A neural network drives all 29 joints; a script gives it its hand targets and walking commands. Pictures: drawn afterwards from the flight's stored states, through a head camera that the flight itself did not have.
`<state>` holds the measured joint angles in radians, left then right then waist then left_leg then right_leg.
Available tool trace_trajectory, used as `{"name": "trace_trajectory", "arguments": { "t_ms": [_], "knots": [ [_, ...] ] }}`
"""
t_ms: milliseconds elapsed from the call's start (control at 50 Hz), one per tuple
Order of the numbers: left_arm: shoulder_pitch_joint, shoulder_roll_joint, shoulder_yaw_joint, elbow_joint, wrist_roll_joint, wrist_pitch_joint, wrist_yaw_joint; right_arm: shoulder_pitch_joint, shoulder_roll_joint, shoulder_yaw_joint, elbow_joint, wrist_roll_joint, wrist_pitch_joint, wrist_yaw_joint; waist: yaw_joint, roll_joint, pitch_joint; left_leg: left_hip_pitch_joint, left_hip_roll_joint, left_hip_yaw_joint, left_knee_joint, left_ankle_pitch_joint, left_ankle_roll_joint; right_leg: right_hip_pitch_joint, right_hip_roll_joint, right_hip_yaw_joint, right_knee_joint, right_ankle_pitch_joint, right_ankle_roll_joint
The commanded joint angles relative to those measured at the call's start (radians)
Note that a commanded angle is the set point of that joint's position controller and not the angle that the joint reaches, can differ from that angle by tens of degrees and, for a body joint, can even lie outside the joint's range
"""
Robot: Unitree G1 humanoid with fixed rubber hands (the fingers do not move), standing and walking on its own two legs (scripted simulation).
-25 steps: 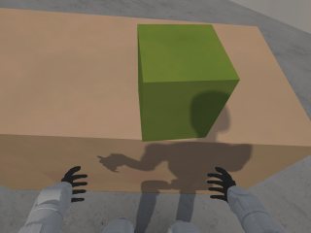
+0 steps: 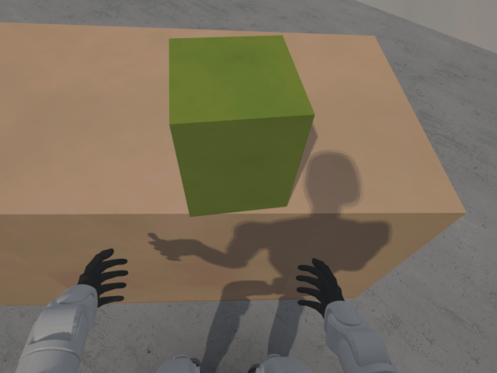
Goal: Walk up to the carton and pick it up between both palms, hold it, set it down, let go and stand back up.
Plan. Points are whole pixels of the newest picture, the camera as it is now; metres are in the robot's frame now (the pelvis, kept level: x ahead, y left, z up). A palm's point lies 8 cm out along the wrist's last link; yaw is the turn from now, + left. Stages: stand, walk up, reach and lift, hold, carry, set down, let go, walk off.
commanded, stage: reach and lift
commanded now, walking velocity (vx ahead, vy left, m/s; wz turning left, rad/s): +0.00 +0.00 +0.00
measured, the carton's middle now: (233, 130) +0.52 +0.02 +0.06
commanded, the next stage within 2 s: none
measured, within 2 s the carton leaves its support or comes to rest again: neither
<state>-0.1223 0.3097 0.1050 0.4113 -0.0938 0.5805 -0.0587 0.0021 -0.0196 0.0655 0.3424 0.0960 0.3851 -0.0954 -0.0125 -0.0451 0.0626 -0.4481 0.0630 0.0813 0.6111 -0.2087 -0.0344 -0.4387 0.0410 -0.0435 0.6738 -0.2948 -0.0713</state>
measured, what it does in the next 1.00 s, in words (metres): shifts its weight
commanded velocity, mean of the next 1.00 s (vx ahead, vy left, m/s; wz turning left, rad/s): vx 0.00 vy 0.00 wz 0.00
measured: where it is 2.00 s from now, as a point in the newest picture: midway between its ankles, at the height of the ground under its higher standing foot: outside the picture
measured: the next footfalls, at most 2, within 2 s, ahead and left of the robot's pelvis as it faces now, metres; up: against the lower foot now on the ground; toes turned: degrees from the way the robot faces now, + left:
none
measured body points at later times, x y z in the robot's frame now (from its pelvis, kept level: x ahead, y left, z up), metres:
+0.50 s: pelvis +0.03 +0.01 +0.02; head +0.02 +0.02 +0.47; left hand +0.23 +0.26 -0.02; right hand +0.25 -0.15 -0.02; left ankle +0.06 +0.15 -0.72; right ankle +0.04 -0.07 -0.72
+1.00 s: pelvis +0.08 +0.02 +0.03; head +0.07 +0.04 +0.48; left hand +0.29 +0.24 +0.00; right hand +0.30 -0.17 +0.01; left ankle +0.06 +0.15 -0.72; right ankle +0.04 -0.07 -0.72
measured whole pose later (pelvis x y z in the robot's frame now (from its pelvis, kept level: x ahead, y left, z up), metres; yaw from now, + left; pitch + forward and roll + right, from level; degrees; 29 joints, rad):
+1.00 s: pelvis +0.08 +0.02 +0.03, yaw +0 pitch -1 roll +0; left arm 0.25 0.14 0.00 0.22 -0.04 0.03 0.08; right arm 0.24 -0.17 0.04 0.34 0.20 -0.12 0.03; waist 0.04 -0.04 -0.01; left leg -0.10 0.03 0.09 0.32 -0.20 -0.01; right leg -0.06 0.03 -0.03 0.31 -0.23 -0.04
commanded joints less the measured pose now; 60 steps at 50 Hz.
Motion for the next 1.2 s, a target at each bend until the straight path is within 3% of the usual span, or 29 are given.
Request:
{"name": "trace_trajectory", "arguments": {
  "t_ms": [0,60,140,220,300,360,440,600,680,780,960,1180],
  "knots": [
    [0.268,0.078,0.091,-0.138,0.032,0.024,-0.025,0.143,-0.159,0.017,-0.160,0.065,-0.022,-0.061,0.079,0.011,-0.231,0.321,-0.062,0.066,-0.194,0.168,-0.015,0.288,-0.051,0.015,-0.276,0.237,0.128],
    [0.291,0.063,0.071,-0.193,0.041,0.001,-0.010,0.144,-0.135,0.011,-0.228,0.036,-0.057,-0.052,0.091,-0.003,-0.088,0.337,-0.071,0.063,-0.235,0.095,0.001,0.187,-0.043,0.014,-0.356,0.055,0.127],
    [0.207,0.089,0.048,-0.276,0.013,-0.096,0.018,0.174,-0.080,0.024,-0.342,0.019,-0.091,-0.010,0.079,-0.007,-0.038,0.333,-0.062,0.045,-0.243,-0.022,0.034,0.097,-0.107,0.073,-0.428,-0.108,0.127],
    [0.111,0.099,-0.005,-0.401,-0.050,-0.238,0.043,0.191,-0.041,0.017,-0.384,0.031,-0.149,0.012,0.032,0.073,-0.093,0.371,-0.041,0.002,-0.205,-0.067,0.058,0.018,-0.173,0.151,-0.431,-0.164,0.098],
    [0.116,0.106,-0.031,-0.363,-0.058,-0.291,0.052,0.191,-0.044,-0.054,-0.294,0.008,-0.169,0.021,-0.004,0.127,-0.093,0.354,-0.027,-0.003,-0.213,-0.108,0.058,0.013,-0.145,0.124,-0.411,-0.173,0.074],
    [0.159,0.089,-0.035,-0.282,-0.047,-0.282,0.045,0.162,-0.080,-0.094,-0.218,-0.018,-0.166,0.024,0.010,0.117,-0.079,0.330,-0.027,-0.002,-0.252,-0.101,0.047,0.057,-0.106,0.086,-0.408,-0.141,0.076],
    [0.212,0.049,-0.034,-0.229,-0.051,-0.269,0.055,0.135,-0.116,-0.100,-0.189,-0.029,-0.183,0.027,0.039,0.057,-0.074,0.346,-0.037,-0.009,-0.290,0.000,0.033,0.119,-0.068,0.047,-0.415,-0.058,0.089],
    [0.241,-0.019,-0.045,-0.284,-0.023,-0.338,0.097,0.145,-0.179,-0.085,-0.226,0.021,-0.288,0.080,0.066,0.038,-0.109,0.460,-0.047,-0.034,-0.292,0.228,0.016,0.139,-0.030,0.031,-0.436,0.100,0.072],
    [0.236,-0.042,-0.078,-0.323,-0.010,-0.450,0.125,0.153,-0.210,-0.088,-0.228,0.053,-0.381,0.113,0.065,0.060,-0.149,0.507,-0.043,-0.047,-0.274,0.297,0.015,0.121,-0.032,0.048,-0.437,0.166,0.048],
    [0.253,-0.075,-0.088,-0.311,0.031,-0.557,0.142,0.180,-0.231,-0.087,-0.147,0.079,-0.470,0.138,0.056,0.080,-0.165,0.563,-0.045,-0.061,-0.259,0.362,0.014,0.132,-0.039,0.068,-0.446,0.250,0.030],
    [0.312,-0.122,-0.070,-0.370,0.063,-0.583,0.138,0.174,-0.278,-0.067,-0.151,0.119,-0.563,0.116,0.046,0.041,-0.185,0.570,-0.068,-0.066,-0.252,0.491,0.003,0.263,-0.026,0.076,-0.415,0.528,0.056],
    [0.228,-0.170,-0.062,-0.409,0.079,-0.601,0.143,0.070,-0.296,-0.055,-0.181,0.150,-0.592,0.106,0.049,0.025,-0.125,0.584,-0.061,-0.063,-0.271,0.467,0.006,0.254,-0.020,0.079,-0.432,0.483,0.040]
  ]
}}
